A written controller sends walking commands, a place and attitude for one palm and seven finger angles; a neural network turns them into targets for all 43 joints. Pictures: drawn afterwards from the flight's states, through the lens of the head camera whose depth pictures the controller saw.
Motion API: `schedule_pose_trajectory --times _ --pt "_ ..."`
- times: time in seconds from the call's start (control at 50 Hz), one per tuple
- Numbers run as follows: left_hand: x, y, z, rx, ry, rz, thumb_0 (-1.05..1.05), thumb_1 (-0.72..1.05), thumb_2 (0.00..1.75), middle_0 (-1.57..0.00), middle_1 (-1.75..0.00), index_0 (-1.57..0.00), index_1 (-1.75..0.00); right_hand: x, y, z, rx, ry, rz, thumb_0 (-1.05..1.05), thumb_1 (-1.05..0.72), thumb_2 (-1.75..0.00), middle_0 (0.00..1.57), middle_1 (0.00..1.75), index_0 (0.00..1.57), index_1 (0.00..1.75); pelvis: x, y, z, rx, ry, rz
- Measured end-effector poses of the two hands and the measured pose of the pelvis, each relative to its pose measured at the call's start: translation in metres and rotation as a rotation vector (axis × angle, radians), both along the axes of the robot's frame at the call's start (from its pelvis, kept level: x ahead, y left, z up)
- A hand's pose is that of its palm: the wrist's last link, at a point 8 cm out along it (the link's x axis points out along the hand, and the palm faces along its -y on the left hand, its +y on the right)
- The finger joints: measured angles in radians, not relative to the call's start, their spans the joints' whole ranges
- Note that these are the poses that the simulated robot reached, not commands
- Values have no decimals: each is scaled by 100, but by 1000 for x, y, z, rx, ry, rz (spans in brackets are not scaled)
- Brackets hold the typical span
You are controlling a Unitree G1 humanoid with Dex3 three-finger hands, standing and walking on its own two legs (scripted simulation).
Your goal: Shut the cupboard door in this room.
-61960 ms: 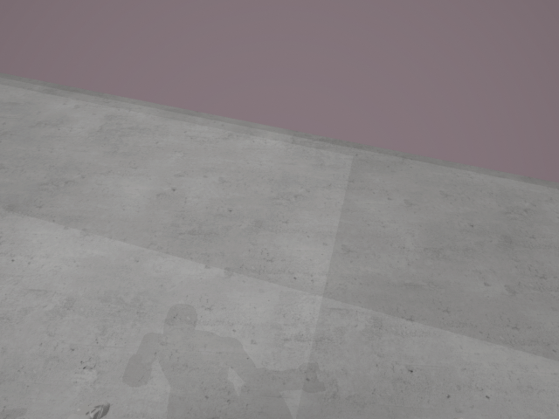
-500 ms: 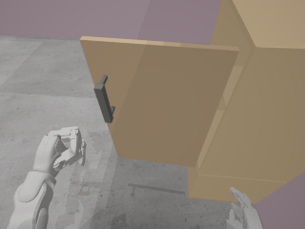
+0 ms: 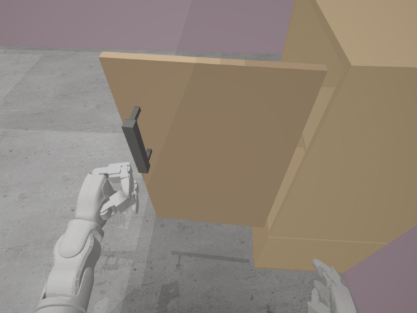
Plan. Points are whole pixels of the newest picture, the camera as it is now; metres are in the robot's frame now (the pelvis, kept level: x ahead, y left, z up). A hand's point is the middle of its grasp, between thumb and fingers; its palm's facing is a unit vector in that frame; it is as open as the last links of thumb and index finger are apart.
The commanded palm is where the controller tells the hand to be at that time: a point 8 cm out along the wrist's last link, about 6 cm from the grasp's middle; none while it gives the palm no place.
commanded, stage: bring the fist close to the handle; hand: left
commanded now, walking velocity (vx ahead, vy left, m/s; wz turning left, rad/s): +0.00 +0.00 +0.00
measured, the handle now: (140, 141) +0.43 +0.17 +0.09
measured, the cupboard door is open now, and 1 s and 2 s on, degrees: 87 87 71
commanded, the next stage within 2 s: push the door shut along its arc in 0.60 s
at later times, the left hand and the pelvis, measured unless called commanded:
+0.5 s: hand (136, 180) +0.33 +0.15 +0.09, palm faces -0.02 -1.00 -0.04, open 3.1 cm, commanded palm +0.30 +0.20 +0.09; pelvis +0.00 +0.00 +0.00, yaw -1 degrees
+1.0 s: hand (148, 173) +0.35 +0.14 +0.08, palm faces -0.11 -0.99 -0.04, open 3.1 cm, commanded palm +0.34 +0.19 +0.09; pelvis -0.01 -0.01 +0.00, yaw +0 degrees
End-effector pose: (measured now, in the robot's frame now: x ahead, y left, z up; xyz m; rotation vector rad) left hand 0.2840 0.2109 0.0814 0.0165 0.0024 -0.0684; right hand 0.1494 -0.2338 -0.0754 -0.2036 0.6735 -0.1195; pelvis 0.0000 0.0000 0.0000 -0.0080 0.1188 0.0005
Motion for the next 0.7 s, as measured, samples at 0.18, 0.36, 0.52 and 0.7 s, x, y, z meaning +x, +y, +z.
schedule_pose_trajectory --times 0.18,0.36,0.52,0.7 --pt "21 -4 9 16 -18 11 2 90 90 -130 -150 -130 -150 -4 7 -6 34 40 5 1 -91 -89 20 30 21 29 1 2 1 -4 2 2" --pt "32 -14 3 7 -5 26 2 90 90 -130 -150 -130 -150 -18 -2 -8 23 92 -30 1 -91 -89 20 30 21 29 1 0 2 5 1 -15" --pt "23 -4 8 21 -20 47 2 90 90 -130 -150 -130 -150 -21 -11 -8 30 100 -40 1 -91 -89 20 30 21 29 2 -4 4 5 -8 -14" --pt "16 2 3 21 -20 56 2 90 90 -130 -150 -130 -150 -15 -17 -5 1 81 -30 1 -91 -89 20 30 21 29 -5 -9 4 5 -14 -5"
